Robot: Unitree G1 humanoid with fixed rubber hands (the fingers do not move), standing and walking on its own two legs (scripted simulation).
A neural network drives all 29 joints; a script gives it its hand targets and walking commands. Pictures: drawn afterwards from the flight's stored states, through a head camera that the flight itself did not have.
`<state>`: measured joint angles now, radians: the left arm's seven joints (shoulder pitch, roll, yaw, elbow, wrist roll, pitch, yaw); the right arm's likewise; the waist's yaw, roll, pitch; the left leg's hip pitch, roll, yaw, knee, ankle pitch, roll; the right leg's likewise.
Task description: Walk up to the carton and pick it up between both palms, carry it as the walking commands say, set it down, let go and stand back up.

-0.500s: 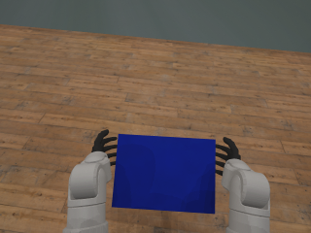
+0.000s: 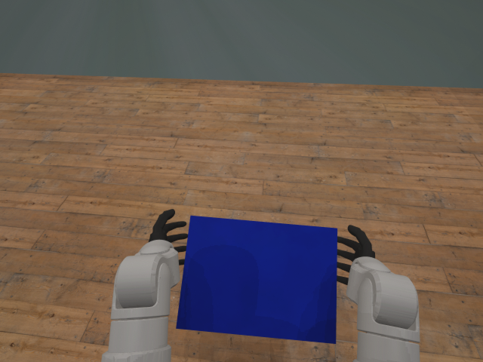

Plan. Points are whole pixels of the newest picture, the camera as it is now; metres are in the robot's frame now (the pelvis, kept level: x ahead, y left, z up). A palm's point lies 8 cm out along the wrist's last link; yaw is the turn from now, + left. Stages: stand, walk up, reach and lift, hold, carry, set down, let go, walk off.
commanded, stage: carry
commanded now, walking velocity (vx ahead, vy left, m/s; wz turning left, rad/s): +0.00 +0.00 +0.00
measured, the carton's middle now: (256, 271) +0.32 -0.02 -0.04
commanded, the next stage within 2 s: none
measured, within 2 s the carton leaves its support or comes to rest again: neither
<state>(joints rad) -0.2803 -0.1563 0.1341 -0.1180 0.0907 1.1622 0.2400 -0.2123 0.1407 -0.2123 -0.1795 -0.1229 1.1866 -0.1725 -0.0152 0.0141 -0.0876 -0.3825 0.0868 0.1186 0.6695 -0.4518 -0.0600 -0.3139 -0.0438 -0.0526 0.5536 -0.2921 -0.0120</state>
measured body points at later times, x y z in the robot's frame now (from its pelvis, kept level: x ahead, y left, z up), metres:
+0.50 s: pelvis -0.04 -0.01 +0.00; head -0.07 -0.02 +0.45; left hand +0.26 +0.15 +0.06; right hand +0.26 -0.17 +0.05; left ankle -0.02 +0.10 -0.74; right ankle +0.00 -0.11 -0.74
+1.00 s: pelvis -0.03 -0.01 +0.00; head -0.06 +0.00 +0.45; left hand +0.26 +0.15 +0.04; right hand +0.25 -0.18 +0.04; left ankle -0.02 +0.10 -0.74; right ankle +0.00 -0.11 -0.74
